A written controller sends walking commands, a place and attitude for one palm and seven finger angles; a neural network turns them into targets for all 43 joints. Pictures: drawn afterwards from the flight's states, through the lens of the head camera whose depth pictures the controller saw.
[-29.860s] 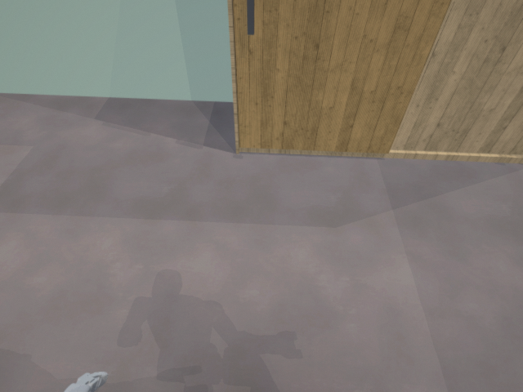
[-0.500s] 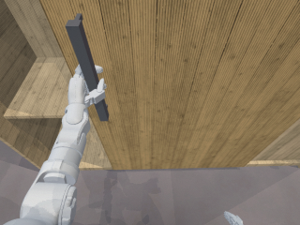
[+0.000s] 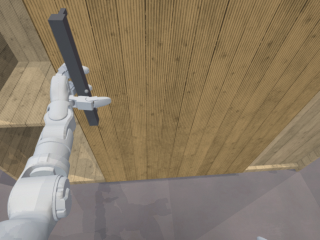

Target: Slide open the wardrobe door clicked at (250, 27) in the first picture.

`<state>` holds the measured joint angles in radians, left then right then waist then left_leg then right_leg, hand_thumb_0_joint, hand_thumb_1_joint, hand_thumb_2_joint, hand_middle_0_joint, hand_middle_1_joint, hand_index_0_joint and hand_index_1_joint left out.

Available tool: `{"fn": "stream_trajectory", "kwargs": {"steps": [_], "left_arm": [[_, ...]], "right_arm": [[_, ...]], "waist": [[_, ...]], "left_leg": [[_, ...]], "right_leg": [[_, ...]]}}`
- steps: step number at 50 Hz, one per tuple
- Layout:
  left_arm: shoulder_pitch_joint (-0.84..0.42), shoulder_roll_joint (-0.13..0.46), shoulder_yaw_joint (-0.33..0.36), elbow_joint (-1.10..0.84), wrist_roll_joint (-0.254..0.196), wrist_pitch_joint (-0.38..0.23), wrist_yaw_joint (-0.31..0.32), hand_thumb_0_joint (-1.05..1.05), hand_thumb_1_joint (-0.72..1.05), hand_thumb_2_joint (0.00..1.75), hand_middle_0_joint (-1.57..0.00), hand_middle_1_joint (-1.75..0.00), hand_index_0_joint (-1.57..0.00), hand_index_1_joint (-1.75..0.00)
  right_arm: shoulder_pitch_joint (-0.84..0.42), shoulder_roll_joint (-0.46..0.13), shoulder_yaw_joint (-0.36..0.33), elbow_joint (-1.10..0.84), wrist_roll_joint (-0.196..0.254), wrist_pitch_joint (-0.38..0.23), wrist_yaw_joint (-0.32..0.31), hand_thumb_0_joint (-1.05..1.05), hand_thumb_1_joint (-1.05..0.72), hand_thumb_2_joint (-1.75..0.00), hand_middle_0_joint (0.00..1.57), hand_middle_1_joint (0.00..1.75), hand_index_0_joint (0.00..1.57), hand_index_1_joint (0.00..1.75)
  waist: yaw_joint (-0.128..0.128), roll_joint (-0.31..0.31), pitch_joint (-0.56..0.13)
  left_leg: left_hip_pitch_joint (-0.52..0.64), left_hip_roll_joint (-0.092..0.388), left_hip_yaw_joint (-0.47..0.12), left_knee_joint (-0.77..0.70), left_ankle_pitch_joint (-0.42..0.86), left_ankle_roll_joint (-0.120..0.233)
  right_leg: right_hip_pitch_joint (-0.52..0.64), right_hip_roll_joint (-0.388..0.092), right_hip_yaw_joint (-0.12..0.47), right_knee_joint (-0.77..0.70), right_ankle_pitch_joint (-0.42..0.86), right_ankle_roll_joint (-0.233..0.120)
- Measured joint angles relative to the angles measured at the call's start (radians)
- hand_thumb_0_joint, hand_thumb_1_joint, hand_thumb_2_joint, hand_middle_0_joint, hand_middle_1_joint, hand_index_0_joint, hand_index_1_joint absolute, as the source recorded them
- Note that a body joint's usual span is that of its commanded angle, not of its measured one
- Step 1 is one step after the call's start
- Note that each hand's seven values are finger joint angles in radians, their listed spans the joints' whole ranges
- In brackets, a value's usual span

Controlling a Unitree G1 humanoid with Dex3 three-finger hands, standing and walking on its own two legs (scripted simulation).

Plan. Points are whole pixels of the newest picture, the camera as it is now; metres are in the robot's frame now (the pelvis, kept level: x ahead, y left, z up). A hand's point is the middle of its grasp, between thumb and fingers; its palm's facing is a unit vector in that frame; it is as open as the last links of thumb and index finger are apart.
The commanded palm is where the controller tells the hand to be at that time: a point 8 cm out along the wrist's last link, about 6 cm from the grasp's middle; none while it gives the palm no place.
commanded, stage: loosen the grip on the handle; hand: left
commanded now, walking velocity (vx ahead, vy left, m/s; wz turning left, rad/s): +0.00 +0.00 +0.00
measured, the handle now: (81, 78) +0.51 +0.20 +0.12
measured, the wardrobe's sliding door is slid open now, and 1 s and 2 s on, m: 0.44 0.44 0.44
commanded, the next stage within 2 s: slip the hand off the handle in 0.22 s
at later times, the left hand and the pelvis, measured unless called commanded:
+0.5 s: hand (83, 93) +0.46 +0.19 +0.11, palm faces +0.18 -0.98 -0.09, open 14.1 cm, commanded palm +0.43 +0.25 +0.11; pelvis +0.02 +0.02 +0.00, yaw -2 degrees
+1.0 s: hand (58, 94) +0.45 +0.25 +0.11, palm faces +0.20 -0.97 -0.10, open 14.5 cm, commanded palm +0.40 +0.29 +0.11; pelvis +0.03 +0.03 +0.00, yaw -1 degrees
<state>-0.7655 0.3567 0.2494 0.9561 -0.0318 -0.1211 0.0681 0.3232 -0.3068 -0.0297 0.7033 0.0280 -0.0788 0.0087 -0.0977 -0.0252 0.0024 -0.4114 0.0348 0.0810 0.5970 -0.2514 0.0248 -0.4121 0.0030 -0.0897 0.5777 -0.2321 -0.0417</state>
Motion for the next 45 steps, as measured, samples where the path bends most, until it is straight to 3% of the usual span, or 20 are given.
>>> {"fn": "stream_trajectory", "kwargs": {"steps": [4, 9, 25, 32, 40, 45], "left_arm": [[0.001, 0.024, 0.010, 0.005, 0.002, -0.012, -0.006, 0.00, -0.39, 0.28, -0.39, -1.32, -0.37, -1.33], [0.058, 0.008, 0.014, -0.029, -0.015, -0.061, -0.012, 0.00, -0.49, 0.22, -0.34, -1.25, -0.35, -1.29], [0.147, -0.056, 0.015, -0.140, -0.011, -0.045, 0.000, -0.01, -0.54, 0.20, -0.32, -1.20, -0.35, -1.21], [0.163, -0.018, 0.037, -0.160, -0.011, -0.024, -0.010, -0.01, -0.54, 0.20, -0.29, -1.17, -0.32, -1.19], [0.155, 0.026, 0.010, -0.171, -0.038, -0.013, -0.064, -0.01, -0.54, 0.20, -0.26, -1.15, -0.28, -1.17], [0.137, 0.035, 0.020, -0.143, -0.051, -0.008, -0.094, -0.01, -0.55, 0.20, -0.26, -1.15, -0.27, -1.17]], "right_arm": [[0.020, 0.009, -0.004, 0.004, 0.000, 0.003, 0.006, 0.00, -0.90, -0.90, 0.20, 0.30, 0.20, 0.30], [0.054, 0.024, 0.003, 0.023, 0.002, 0.005, 0.006, 0.01, -0.90, -0.90, 0.20, 0.30, 0.20, 0.30], [0.011, 0.063, 0.028, 0.003, -0.014, 0.009, 0.000, 0.00, -0.90, -0.90, 0.20, 0.30, 0.20, 0.30], [-0.007, 0.060, 0.035, -0.016, -0.011, 0.022, -0.016, 0.00, -0.90, -0.90, 0.20, 0.30, 0.20, 0.30], [0.008, 0.043, 0.028, -0.006, 0.004, 0.021, -0.030, 0.00, -0.90, -0.90, 0.20, 0.30, 0.20, 0.30], [0.007, 0.041, 0.031, 0.006, 0.007, 0.019, -0.036, 0.00, -0.90, -0.90, 0.20, 0.30, 0.20, 0.30]], "waist": [[0.000, 0.002, 0.006], [-0.002, 0.020, -0.001], [0.009, 0.030, -0.035], [0.019, 0.022, -0.036], [0.041, 0.029, -0.033], [0.041, 0.029, -0.033]], "left_leg": [[-0.024, 0.001, -0.011, 0.020, -0.005, -0.005], [-0.015, 0.002, -0.005, 0.026, -0.020, -0.003], [0.006, -0.020, 0.012, 0.018, -0.039, 0.021], [0.011, -0.023, 0.009, 0.022, -0.045, 0.025], [0.003, -0.029, -0.014, 0.033, -0.049, 0.027], [-0.005, -0.031, -0.018, 0.036, -0.049, 0.027]], "right_leg": [[-0.025, 0.015, 0.013, 0.007, 0.006, -0.004], [-0.015, 0.016, 0.021, 0.007, -0.003, 0.002], [0.002, -0.004, 0.040, 0.003, -0.017, 0.030], [0.013, -0.007, 0.037, 0.000, -0.020, 0.035], [0.021, -0.013, 0.015, -0.007, -0.023, 0.038], [0.016, -0.015, 0.011, -0.005, -0.025, 0.038]]}}
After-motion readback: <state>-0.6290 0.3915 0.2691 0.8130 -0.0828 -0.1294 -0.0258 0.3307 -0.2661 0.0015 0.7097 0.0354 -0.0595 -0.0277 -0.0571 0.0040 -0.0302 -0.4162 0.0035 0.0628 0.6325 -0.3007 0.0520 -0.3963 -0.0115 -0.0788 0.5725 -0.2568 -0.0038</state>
